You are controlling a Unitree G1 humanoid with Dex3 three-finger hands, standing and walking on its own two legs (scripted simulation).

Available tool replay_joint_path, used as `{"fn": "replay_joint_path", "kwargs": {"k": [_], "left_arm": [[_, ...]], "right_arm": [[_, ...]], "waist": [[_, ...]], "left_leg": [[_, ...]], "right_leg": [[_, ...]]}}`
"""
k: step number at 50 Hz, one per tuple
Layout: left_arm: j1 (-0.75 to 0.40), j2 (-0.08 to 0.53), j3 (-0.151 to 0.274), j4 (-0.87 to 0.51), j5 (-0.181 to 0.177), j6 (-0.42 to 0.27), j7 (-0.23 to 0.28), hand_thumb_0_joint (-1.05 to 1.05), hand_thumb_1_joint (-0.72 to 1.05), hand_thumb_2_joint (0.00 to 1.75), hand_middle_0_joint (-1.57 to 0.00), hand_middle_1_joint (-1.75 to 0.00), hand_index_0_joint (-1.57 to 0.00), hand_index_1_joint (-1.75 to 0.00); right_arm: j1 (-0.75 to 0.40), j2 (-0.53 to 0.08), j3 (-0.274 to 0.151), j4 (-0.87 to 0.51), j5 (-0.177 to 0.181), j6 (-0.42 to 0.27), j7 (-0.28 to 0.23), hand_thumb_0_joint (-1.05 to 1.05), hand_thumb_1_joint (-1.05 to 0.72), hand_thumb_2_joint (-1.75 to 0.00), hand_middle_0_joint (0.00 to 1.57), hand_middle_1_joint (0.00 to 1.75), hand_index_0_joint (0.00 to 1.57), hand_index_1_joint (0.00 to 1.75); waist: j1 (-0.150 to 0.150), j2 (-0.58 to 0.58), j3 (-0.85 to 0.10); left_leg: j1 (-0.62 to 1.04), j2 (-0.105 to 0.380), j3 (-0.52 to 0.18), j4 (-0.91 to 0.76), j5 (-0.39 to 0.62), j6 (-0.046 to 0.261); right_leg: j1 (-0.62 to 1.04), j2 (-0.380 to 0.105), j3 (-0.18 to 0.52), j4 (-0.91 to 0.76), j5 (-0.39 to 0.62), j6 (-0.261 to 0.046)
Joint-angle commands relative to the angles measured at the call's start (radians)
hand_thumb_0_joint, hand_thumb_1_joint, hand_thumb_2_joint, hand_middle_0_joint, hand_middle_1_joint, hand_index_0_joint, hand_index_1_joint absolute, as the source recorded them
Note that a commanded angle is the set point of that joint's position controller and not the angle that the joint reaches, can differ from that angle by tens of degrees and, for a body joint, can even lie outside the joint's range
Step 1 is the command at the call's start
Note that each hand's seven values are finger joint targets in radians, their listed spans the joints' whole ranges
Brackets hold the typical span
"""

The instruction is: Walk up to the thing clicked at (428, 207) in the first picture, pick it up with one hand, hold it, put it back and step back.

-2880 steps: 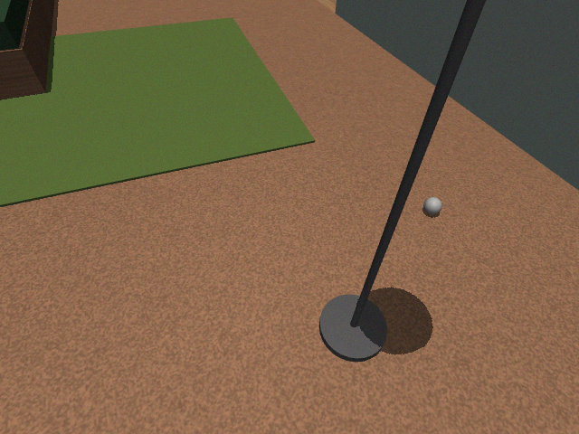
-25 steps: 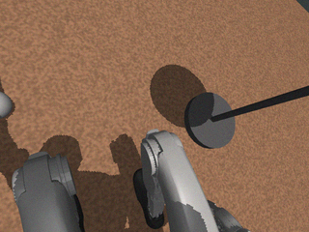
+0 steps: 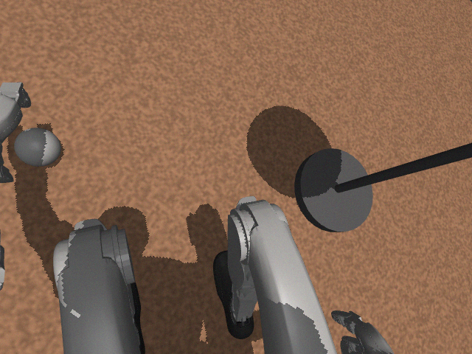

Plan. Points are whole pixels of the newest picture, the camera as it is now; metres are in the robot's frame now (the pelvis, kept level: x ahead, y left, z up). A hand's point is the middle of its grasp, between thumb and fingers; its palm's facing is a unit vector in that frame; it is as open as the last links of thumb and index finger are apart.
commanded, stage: withdraw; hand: left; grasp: from above
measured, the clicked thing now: (38, 147) +0.51 +0.30 -0.31
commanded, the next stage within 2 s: home in 0.10 s
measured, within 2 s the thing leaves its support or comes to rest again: neither
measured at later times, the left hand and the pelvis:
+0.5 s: hand out of the picture +0.46 +0.31 -0.07, palm faces -0.41 -0.21 -0.89, open 12.1 cm; pelvis +0.02 +0.01 +0.04, yaw +1 degrees
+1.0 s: hand out of the picture +0.28 +0.25 +0.13, palm faces -0.07 -0.86 -0.50, open 7.4 cm; pelvis +0.03 +0.01 +0.23, yaw +7 degrees
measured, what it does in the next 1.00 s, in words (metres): rises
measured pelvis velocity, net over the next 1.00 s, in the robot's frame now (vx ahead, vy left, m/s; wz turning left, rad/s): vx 0.03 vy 0.01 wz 0.13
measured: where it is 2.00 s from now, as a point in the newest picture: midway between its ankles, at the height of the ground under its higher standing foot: (185, 322)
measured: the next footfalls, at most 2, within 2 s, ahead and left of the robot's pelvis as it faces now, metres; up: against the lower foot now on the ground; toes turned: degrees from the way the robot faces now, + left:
none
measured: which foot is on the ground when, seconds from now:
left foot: down 0.00-1.00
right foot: down 0.00-1.00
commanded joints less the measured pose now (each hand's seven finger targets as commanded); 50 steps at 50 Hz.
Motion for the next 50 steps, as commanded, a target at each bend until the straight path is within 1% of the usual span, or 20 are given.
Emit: {"fn": "replay_joint_path", "kwargs": {"k": [1, 4, 6, 8, 10, 12, 14, 16, 21, 23, 24, 25, 27, 28, 30, 36, 38, 40, 42, 50], "left_arm": [[-0.448, 0.281, 0.082, -0.116, 0.032, -0.013, 0.137, 0.00, -0.52, 0.99, -0.07, -1.00, -0.07, -0.99], [-0.477, 0.317, 0.104, -0.123, 0.048, 0.006, 0.175, 0.00, -0.52, 0.99, -0.07, -1.00, -0.07, -0.99], [-0.473, 0.338, 0.127, -0.170, 0.044, 0.027, 0.188, 0.00, -0.51, 0.98, -0.07, -0.99, -0.08, -0.98], [-0.463, 0.307, 0.123, -0.202, 0.026, 0.050, 0.189, 0.00, -0.51, 0.98, -0.07, -0.98, -0.08, -0.98], [-0.436, 0.308, 0.126, -0.214, 0.014, 0.082, 0.179, 0.00, -0.50, 0.97, -0.08, -0.98, -0.08, -0.97], [-0.363, 0.307, 0.130, -0.206, -0.009, 0.111, 0.150, 0.00, -0.34, 0.92, -0.24, -0.82, -0.22, -0.81], [-0.313, 0.284, 0.115, -0.212, -0.042, 0.137, 0.107, 0.00, -0.21, 0.96, -0.26, -0.70, -0.23, -0.73], [-0.258, 0.256, 0.112, -0.271, -0.093, 0.157, 0.054, 0.00, -0.19, 0.85, -0.23, -0.60, -0.21, -0.62], [-0.004, 0.158, 0.105, -0.481, -0.253, 0.182, -0.096, 0.00, 0.21, 0.80, -0.20, -0.41, -0.19, -0.42], [0.094, 0.116, 0.121, -0.601, -0.342, 0.198, -0.137, 0.00, 0.37, 0.79, -0.19, -0.35, -0.18, -0.36], [0.146, 0.080, 0.101, -0.658, -0.388, 0.207, -0.157, 0.00, 0.45, 0.83, -0.20, -0.35, -0.19, -0.35], [0.171, 0.056, 0.110, -0.739, -0.438, 0.212, -0.172, 0.00, 0.53, 0.80, -0.19, -0.31, -0.18, -0.31], [0.245, 0.034, 0.123, -0.831, -0.506, 0.223, -0.192, 0.00, 0.69, 0.85, -0.19, -0.29, -0.19, -0.29], [0.279, 0.014, 0.116, -0.874, -0.536, 0.227, -0.198, 0.00, 0.77, 0.89, -0.20, -0.30, -0.20, -0.30], [0.305, -0.005, 0.131, -1.000, -0.590, 0.230, -0.196, 0.00, 0.90, 0.90, -0.20, -0.30, -0.20, -0.30], [0.493, -0.116, 0.121, -1.145, -0.700, 0.285, -0.164, 0.00, 0.90, 0.90, -0.20, -0.30, -0.20, -0.30], [0.538, -0.166, 0.092, -1.189, -0.750, 0.313, -0.163, 0.00, 0.90, 0.90, -0.20, -0.30, -0.20, -0.30], [0.622, -0.188, 0.097, -1.189, -0.795, 0.343, -0.160, 0.00, 0.90, 0.90, -0.20, -0.30, -0.20, -0.30], [0.712, -0.243, 0.072, -1.219, -0.854, 0.372, -0.159, 0.00, 0.89, 0.90, -0.20, -0.30, -0.20, -0.30], [0.932, -0.302, 0.099, -1.343, -1.070, 0.467, -0.134, 0.00, 0.90, 0.90, -0.20, -0.30, -0.20, -0.30]], "right_arm": [[0.167, -0.218, -0.055, -0.013, -0.025, -0.014, -0.011, 0.00, -0.89, -0.90, 0.20, 0.30, 0.20, 0.30], [0.183, -0.224, -0.065, -0.008, -0.032, -0.025, -0.014, 0.00, -0.89, -0.90, 0.20, 0.30, 0.20, 0.30], [0.185, -0.224, -0.073, -0.011, -0.034, -0.031, -0.016, 0.00, -0.89, -0.90, 0.20, 0.30, 0.20, 0.30], [0.200, -0.227, -0.084, -0.010, -0.033, -0.038, -0.013, 0.00, -0.89, -0.90, 0.20, 0.30, 0.20, 0.30], [0.216, -0.225, -0.092, -0.001, -0.020, -0.035, -0.013, 0.00, -0.90, -0.90, 0.20, 0.30, 0.20, 0.30], [0.230, -0.222, -0.105, -0.004, -0.010, -0.031, -0.011, 0.00, -0.88, -0.89, 0.20, 0.30, 0.20, 0.30], [0.236, -0.205, -0.113, -0.008, -0.001, -0.019, -0.008, 0.00, -0.88, -0.89, 0.20, 0.30, 0.20, 0.30], [0.245, -0.191, -0.123, -0.016, 0.013, -0.006, -0.008, 0.00, -0.89, -0.90, 0.20, 0.30, 0.20, 0.30], [0.241, -0.169, -0.169, -0.059, 0.059, 0.016, -0.006, 0.00, -0.89, -0.90, 0.20, 0.30, 0.20, 0.30], [0.218, -0.176, -0.178, -0.081, 0.074, 0.022, -0.014, 0.00, -0.90, -0.90, 0.20, 0.30, 0.20, 0.30], [0.196, -0.159, -0.174, -0.086, 0.082, 0.022, -0.016, 0.00, -0.90, -0.90, 0.20, 0.30, 0.20, 0.30], [0.188, -0.164, -0.181, -0.099, 0.088, 0.022, -0.023, 0.00, -0.90, -0.90, 0.20, 0.30, 0.20, 0.30], [0.167, -0.154, -0.188, -0.109, 0.099, 0.020, -0.036, 0.00, -0.90, -0.90, 0.20, 0.30, 0.20, 0.30], [0.150, -0.148, -0.190, -0.116, 0.103, 0.018, -0.043, 0.00, -0.90, -0.90, 0.20, 0.30, 0.20, 0.30], [0.125, -0.137, -0.200, -0.134, 0.112, 0.011, -0.055, 0.00, -0.90, -0.90, 0.20, 0.30, 0.20, 0.30], [0.069, -0.112, -0.203, -0.143, 0.130, -0.029, -0.096, 0.00, -0.90, -0.90, 0.20, 0.30, 0.20, 0.30], [0.046, -0.112, -0.201, -0.149, 0.135, -0.047, -0.109, 0.00, -0.90, -0.90, 0.20, 0.30, 0.20, 0.30], [0.020, -0.111, -0.199, -0.154, 0.141, -0.066, -0.123, 0.00, -0.90, -0.90, 0.20, 0.30, 0.20, 0.30], [-0.005, -0.099, -0.193, -0.167, 0.145, -0.082, -0.134, 0.00, -0.90, -0.90, 0.20, 0.30, 0.20, 0.30], [-0.036, -0.058, -0.159, -0.222, 0.154, -0.137, -0.183, 0.00, -0.90, -0.90, 0.20, 0.30, 0.20, 0.30]], "waist": [[-0.023, 0.413, -0.648], [-0.032, 0.464, -0.702], [-0.014, 0.490, -0.769], [-0.017, 0.516, -0.818], [-0.001, 0.502, -0.840], [0.022, 0.472, -0.829], [0.027, 0.418, -0.828], [0.044, 0.368, -0.853], [0.113, 0.265, -0.854], [0.122, 0.222, -0.809], [0.127, 0.218, -0.797], [0.127, 0.196, -0.781], [0.137, 0.175, -0.764], [0.140, 0.178, -0.728], [0.153, 0.210, -0.751], [0.164, 0.253, -0.708], [0.157, 0.257, -0.656], [0.164, 0.238, -0.628], [0.158, 0.204, -0.583], [0.157, 0.144, -0.482]], "left_leg": [[0.532, -0.017, 0.068, -0.217, 0.034, 0.010], [0.577, -0.013, 0.067, -0.207, 0.044, 0.005], [0.607, -0.013, 0.079, -0.203, 0.063, 0.006], [0.636, -0.009, 0.080, -0.212, 0.083, 0.008], [0.633, -0.011, 0.083, -0.227, 0.096, 0.012], [0.609, -0.014, 0.087, -0.246, 0.097, 0.015], [0.594, -0.015, 0.089, -0.257, 0.102, 0.021], [0.591, -0.019, 0.103, -0.267, 0.142, 0.030], [0.623, -0.018, 0.109, -0.364, 0.152, 0.041], [0.624, -0.021, 0.095, -0.407, 0.126, 0.041], [0.638, -0.016, 0.094, -0.440, 0.121, 0.044], [0.660, -0.016, 0.082, -0.457, 0.111, 0.044], [0.719, -0.009, 0.057, -0.514, 0.091, 0.040], [0.742, -0.007, 0.053, -0.544, 0.080, 0.038], [0.821, 0.000, 0.039, -0.607, 0.056, 0.034], [1.020, 0.003, 0.046, -0.761, 0.066, 0.023], [1.068, 0.006, 0.027, -0.831, 0.018, 0.017], [1.114, 0.004, 0.011, -0.884, -0.011, 0.016], [1.137, -0.001, 0.015, -0.925, -0.022, 0.017], [1.282, -0.018, 0.045, -1.093, 0.001, 0.023]], "right_leg": [[0.202, 0.032, -0.061, -0.186, 0.107, -0.067], [0.198, 0.032, -0.066, -0.173, 0.114, -0.068], [0.213, 0.028, -0.063, -0.172, 0.136, -0.066], [0.224, 0.025, -0.068, -0.178, 0.166, -0.062], [0.237, 0.025, -0.067, -0.188, 0.182, -0.063], [0.263, 0.026, -0.064, -0.207, 0.180, -0.062], [0.301, 0.032, -0.054, -0.229, 0.180, -0.062], [0.383, 0.033, -0.039, -0.268, 0.211, -0.054], [0.501, 0.034, -0.006, -0.367, 0.210, -0.049], [0.508, 0.028, -0.005, -0.406, 0.186, -0.054], [0.537, 0.032, 0.000, -0.424, 0.190, -0.048], [0.531, 0.026, 0.000, -0.444, 0.185, -0.050], [0.554, 0.021, 0.000, -0.474, 0.171, -0.050], [0.556, 0.018, 0.003, -0.497, 0.162, -0.052], [0.589, 0.012, 0.011, -0.531, 0.149, -0.050], [0.686, -0.002, 0.034, -0.667, 0.148, -0.047], [0.711, -0.004, 0.032, -0.707, 0.122, -0.044], [0.750, -0.004, 0.035, -0.750, 0.109, -0.043], [0.804, -0.007, 0.044, -0.810, 0.096, -0.042], [1.059, -0.007, 0.075, -1.040, 0.096, -0.038]]}}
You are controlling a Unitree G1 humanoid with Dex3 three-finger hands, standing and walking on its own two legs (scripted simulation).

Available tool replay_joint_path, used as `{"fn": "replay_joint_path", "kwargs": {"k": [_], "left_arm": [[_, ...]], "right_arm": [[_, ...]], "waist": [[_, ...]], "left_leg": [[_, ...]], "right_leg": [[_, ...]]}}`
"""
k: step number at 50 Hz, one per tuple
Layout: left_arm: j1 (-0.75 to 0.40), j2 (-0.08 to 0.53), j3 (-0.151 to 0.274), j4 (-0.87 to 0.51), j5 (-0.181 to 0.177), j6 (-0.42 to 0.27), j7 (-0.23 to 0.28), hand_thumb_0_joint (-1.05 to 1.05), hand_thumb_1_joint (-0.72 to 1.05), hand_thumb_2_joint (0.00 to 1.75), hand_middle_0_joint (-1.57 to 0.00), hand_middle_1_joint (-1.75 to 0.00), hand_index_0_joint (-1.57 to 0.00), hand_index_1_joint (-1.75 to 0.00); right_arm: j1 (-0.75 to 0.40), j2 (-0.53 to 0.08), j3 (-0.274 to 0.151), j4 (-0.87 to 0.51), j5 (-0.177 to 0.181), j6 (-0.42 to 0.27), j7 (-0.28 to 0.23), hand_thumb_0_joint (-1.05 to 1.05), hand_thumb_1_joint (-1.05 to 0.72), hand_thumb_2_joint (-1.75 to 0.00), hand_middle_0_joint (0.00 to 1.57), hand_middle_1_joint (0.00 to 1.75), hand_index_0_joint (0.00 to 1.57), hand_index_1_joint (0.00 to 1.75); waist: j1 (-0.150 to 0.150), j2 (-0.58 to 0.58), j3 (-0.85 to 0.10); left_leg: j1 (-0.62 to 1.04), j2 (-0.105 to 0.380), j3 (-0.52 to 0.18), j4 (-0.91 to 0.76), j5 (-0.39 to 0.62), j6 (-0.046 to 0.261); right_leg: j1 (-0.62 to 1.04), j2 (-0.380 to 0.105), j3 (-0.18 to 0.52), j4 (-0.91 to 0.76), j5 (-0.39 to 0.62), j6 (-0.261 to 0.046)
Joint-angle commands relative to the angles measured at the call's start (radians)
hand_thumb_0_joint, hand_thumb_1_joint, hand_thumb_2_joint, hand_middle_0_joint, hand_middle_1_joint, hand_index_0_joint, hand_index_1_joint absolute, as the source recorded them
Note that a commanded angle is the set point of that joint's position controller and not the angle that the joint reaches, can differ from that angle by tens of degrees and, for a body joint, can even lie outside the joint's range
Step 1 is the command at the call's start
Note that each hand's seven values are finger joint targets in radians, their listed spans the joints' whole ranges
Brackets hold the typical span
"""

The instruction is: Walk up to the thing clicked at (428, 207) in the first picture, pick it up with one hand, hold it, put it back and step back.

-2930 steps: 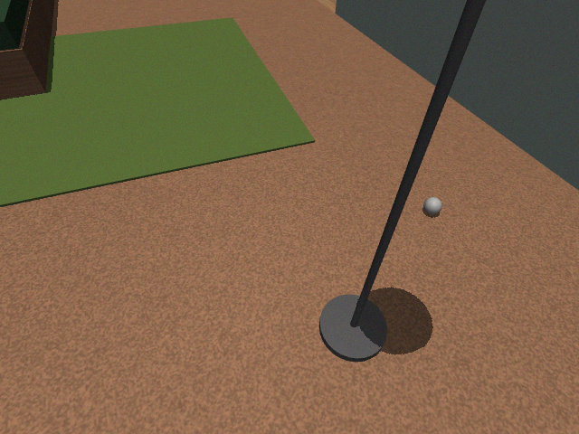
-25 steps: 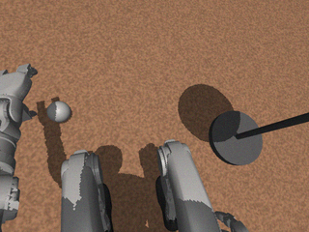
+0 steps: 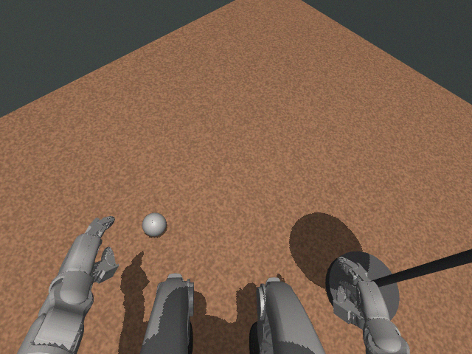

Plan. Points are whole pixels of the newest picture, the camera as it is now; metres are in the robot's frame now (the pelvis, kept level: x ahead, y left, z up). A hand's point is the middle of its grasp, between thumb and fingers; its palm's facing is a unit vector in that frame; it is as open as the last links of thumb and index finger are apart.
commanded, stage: home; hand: left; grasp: from above
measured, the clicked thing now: (154, 224) +0.51 +0.23 -0.54
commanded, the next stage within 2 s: none
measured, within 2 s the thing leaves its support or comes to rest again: neither
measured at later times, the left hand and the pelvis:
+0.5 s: hand (82, 280) +0.23 +0.19 +0.08, palm faces +0.09 -0.97 -0.21, open 7.4 cm; pelvis +0.07 +0.00 +0.13, yaw +2 degrees
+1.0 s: hand (82, 288) +0.22 +0.19 +0.08, palm faces +0.09 -0.97 -0.21, open 7.4 cm; pelvis +0.07 +0.00 +0.13, yaw +3 degrees
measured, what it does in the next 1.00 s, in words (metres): rises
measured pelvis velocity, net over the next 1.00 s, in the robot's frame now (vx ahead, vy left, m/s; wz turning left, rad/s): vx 0.07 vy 0.00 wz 0.05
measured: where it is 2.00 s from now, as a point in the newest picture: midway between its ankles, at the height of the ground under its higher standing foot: outside the picture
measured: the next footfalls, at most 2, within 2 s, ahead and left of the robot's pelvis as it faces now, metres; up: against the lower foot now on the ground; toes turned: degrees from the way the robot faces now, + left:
none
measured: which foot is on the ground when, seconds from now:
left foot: down 0.00-1.00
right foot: down 0.00-1.00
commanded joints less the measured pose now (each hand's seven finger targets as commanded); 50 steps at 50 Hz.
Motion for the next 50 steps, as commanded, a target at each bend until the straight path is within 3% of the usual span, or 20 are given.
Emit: {"fn": "replay_joint_path", "kwargs": {"k": [1, 10, 16, 19, 24, 30, 38, 42, 43, 44, 50], "left_arm": [[-0.040, 0.107, 0.081, -0.252, -0.106, 0.009, 0.041, 0.00, 0.90, 0.90, -0.20, -0.30, -0.20, -0.30], [0.216, 0.013, 0.110, -0.419, -0.249, 0.114, 0.043, 0.00, 0.90, 0.90, -0.20, -0.30, -0.20, -0.30], [0.394, -0.038, 0.105, -0.537, -0.302, 0.157, 0.030, 0.00, 0.90, 0.90, -0.20, -0.30, -0.20, -0.30], [0.472, -0.045, 0.108, -0.579, -0.308, 0.170, 0.019, 0.00, 0.90, 0.90, -0.20, -0.30, -0.20, -0.30], [0.523, -0.055, 0.095, -0.593, -0.293, 0.173, -0.006, 0.00, 0.90, 0.90, -0.20, -0.30, -0.20, -0.30], [0.474, -0.049, 0.091, -0.579, -0.285, 0.166, -0.026, 0.00, 0.90, 0.90, -0.20, -0.30, -0.20, -0.30], [0.471, -0.036, 0.101, -0.602, -0.277, 0.152, -0.027, 0.00, 0.90, 0.90, -0.20, -0.30, -0.20, -0.30], [0.476, -0.043, 0.093, -0.590, -0.276, 0.151, -0.024, 0.00, 0.90, 0.90, -0.20, -0.30, -0.20, -0.30], [0.483, -0.043, 0.091, -0.586, -0.276, 0.154, -0.023, 0.00, 0.90, 0.90, -0.20, -0.30, -0.20, -0.30], [0.473, -0.042, 0.087, -0.592, -0.278, 0.153, -0.026, 0.00, 0.90, 0.90, -0.20, -0.30, -0.20, -0.30], [0.472, -0.039, 0.098, -0.590, -0.282, 0.152, -0.023, 0.00, 0.90, 0.90, -0.20, -0.30, -0.20, -0.30]], "right_arm": [[0.046, -0.140, -0.053, -0.118, 0.004, -0.063, -0.042, 0.00, -0.90, -0.90, 0.20, 0.30, 0.20, 0.30], [0.118, -0.106, -0.023, -0.150, 0.002, -0.109, -0.111, 0.00, -0.90, -0.90, 0.20, 0.30, 0.20, 0.30], [0.156, -0.091, -0.018, -0.185, -0.006, -0.138, -0.147, 0.00, -0.90, -0.90, 0.20, 0.30, 0.20, 0.30], [0.159, -0.090, -0.020, -0.204, -0.010, -0.153, -0.157, 0.00, -0.90, -0.90, 0.20, 0.30, 0.20, 0.30], [0.162, -0.096, -0.032, -0.210, -0.022, -0.174, -0.162, 0.00, -0.90, -0.90, 0.20, 0.30, 0.20, 0.30], [0.156, -0.112, -0.038, -0.207, -0.029, -0.197, -0.158, 0.00, -0.90, -0.90, 0.20, 0.30, 0.20, 0.30], [0.143, -0.113, -0.038, -0.200, -0.036, -0.215, -0.152, 0.00, -0.90, -0.90, 0.20, 0.30, 0.20, 0.30], [0.141, -0.111, -0.037, -0.197, -0.037, -0.214, -0.151, 0.00, -0.90, -0.90, 0.20, 0.30, 0.20, 0.30], [0.141, -0.111, -0.035, -0.197, -0.036, -0.212, -0.152, 0.00, -0.90, -0.90, 0.20, 0.30, 0.20, 0.30], [0.142, -0.116, -0.038, -0.198, -0.035, -0.211, -0.151, 0.00, -0.90, -0.90, 0.20, 0.30, 0.20, 0.30], [0.134, -0.114, -0.035, -0.197, -0.036, -0.216, -0.153, 0.00, -0.90, -0.90, 0.20, 0.30, 0.20, 0.30]], "waist": [[-0.025, 0.081, -0.297], [-0.022, 0.079, -0.216], [-0.009, 0.056, -0.159], [0.004, 0.030, -0.117], [0.001, 0.008, -0.065], [-0.004, -0.002, -0.011], [0.015, 0.042, -0.054], [0.008, 0.034, -0.057], [0.018, 0.034, -0.053], [0.006, 0.029, -0.069], [0.016, 0.017, -0.046]], "left_leg": [[0.467, -0.010, -0.025, -0.388, -0.015, 0.022], [0.694, -0.016, -0.001, -0.579, 0.179, 0.014], [0.807, -0.020, 0.014, -0.670, 0.328, 0.010], [0.827, -0.023, 0.016, -0.695, 0.364, 0.014], [0.858, -0.025, 0.028, -0.731, 0.368, 0.018], [0.865, -0.027, 0.034, -0.743, 0.335, 0.018], [0.893, -0.031, 0.033, -0.745, 0.346, 0.012], [0.892, -0.031, 0.031, -0.741, 0.350, 0.013], [0.893, -0.030, 0.035, -0.740, 0.359, 0.013], [0.901, -0.029, 0.030, -0.741, 0.359, 0.013], [0.875, -0.029, 0.029, -0.745, 0.317, 0.016]], "right_leg": [[0.272, 0.020, 0.036, -0.354, 0.070, -0.033], [0.550, 0.022, 0.032, -0.567, 0.230, -0.027], [0.678, 0.031, 0.008, -0.669, 0.352, -0.025], [0.717, 0.031, 0.000, -0.702, 0.385, -0.022], [0.732, 0.032, -0.010, -0.738, 0.378, -0.020], [0.720, 0.027, -0.012, -0.751, 0.346, -0.015], [0.752, 0.023, -0.008, -0.742, 0.359, -0.014], [0.750, 0.023, -0.005, -0.740, 0.365, -0.016], [0.751, 0.022, -0.006, -0.741, 0.371, -0.015], [0.749, 0.024, -0.005, -0.742, 0.370, -0.015], [0.746, 0.023, -0.007, -0.748, 0.338, -0.013]]}}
